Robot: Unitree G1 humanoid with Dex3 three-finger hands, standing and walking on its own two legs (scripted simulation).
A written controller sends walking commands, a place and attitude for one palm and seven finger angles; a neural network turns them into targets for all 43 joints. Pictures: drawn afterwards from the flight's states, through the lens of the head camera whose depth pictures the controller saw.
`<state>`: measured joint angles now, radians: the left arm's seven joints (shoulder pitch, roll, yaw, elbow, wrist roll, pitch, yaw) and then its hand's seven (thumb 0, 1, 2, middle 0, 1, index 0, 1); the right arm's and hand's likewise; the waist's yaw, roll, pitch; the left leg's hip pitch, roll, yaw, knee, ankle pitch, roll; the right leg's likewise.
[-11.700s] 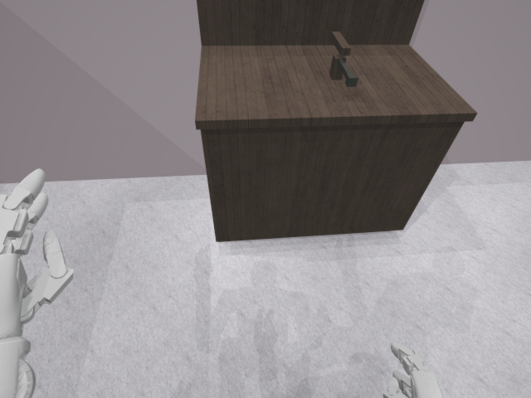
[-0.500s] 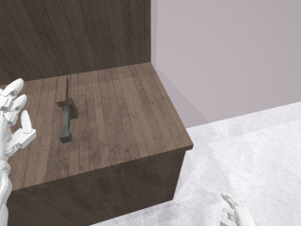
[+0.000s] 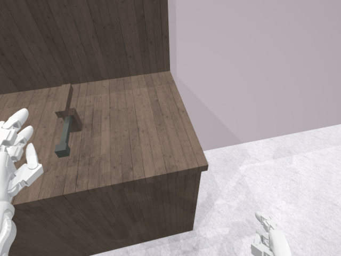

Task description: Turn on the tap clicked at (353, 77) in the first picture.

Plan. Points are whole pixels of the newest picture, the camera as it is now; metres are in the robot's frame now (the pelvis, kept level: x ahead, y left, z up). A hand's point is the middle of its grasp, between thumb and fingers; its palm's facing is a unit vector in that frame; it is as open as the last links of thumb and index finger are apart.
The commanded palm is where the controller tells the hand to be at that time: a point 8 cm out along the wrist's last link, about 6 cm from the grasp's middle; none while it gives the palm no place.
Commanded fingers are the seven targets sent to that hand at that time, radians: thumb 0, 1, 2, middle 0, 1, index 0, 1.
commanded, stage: turn the palm inward beside the body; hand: left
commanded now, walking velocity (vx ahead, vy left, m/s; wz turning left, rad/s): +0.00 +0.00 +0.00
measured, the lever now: (62, 150) +0.36 +0.34 +0.03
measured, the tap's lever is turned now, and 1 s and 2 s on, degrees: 0 0 0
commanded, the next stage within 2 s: reach beside the lever's end, fingers flat in 1.50 s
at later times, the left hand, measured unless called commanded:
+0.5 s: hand (38, 182) +0.20 +0.26 +0.15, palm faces +0.42 -0.88 -0.23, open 7.4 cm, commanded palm +0.15 +0.30 +0.16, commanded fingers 0.00 0.90 0.90 -0.20 -0.30 -0.20 -0.30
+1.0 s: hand (41, 205) +0.17 +0.25 +0.13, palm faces +0.45 -0.88 -0.15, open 7.4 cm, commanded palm +0.12 +0.29 +0.15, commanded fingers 0.00 0.90 0.90 -0.20 -0.30 -0.20 -0.30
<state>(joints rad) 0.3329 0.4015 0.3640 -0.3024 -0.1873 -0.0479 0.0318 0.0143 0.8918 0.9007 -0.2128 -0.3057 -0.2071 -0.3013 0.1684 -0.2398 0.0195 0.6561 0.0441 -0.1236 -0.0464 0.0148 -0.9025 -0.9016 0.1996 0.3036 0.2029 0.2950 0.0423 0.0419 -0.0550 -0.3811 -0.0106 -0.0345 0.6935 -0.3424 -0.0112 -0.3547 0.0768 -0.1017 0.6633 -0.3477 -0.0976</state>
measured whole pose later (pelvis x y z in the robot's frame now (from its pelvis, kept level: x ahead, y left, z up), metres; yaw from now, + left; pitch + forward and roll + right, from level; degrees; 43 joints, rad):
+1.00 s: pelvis -0.01 +0.02 +0.00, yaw +2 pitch +0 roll +0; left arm 0.57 0.24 0.19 -0.49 -0.22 0.04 0.18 0.02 0.90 0.90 -0.21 -0.30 -0.20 -0.30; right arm 0.20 -0.24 0.05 0.63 0.04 -0.20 -0.07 0.02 -0.90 -0.90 0.20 0.30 0.20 0.30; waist 0.06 0.05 -0.07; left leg -0.37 -0.04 -0.05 0.70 -0.33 0.02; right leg -0.33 0.05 -0.12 0.66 -0.34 -0.09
